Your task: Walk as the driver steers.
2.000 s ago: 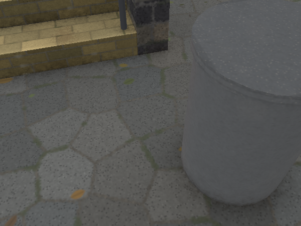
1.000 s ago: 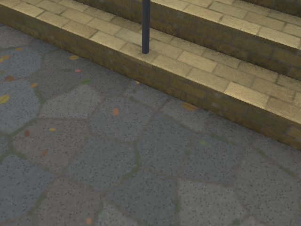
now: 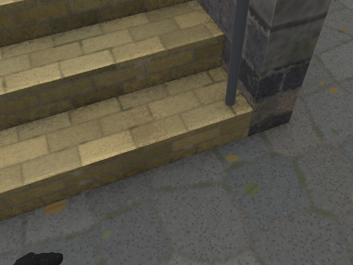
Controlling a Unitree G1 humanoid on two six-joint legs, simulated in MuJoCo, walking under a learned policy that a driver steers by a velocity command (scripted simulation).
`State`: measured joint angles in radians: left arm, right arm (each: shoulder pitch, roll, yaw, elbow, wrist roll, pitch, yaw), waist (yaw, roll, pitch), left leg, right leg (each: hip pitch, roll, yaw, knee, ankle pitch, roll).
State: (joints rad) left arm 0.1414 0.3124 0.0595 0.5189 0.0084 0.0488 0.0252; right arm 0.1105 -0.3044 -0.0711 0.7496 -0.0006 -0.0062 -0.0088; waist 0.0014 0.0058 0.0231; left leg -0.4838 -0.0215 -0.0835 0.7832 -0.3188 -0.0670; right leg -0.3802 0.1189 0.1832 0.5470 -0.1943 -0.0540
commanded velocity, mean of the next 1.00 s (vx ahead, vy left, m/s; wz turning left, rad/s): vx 0.57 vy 0.00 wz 0.40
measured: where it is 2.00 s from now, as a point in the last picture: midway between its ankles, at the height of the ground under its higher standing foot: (47, 144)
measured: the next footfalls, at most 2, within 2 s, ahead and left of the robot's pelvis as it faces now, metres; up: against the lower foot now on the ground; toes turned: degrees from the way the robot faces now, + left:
left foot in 0.08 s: +0.07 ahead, +0.15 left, +0.00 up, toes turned -2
left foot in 0.76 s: +0.27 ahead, +0.40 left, +0.00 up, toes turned +37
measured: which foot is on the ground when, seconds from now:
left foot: up 0.00-0.06, down 0.08-0.30, up 0.32-0.74, down 0.76-1.00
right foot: down 0.00-0.78, up 0.80-1.00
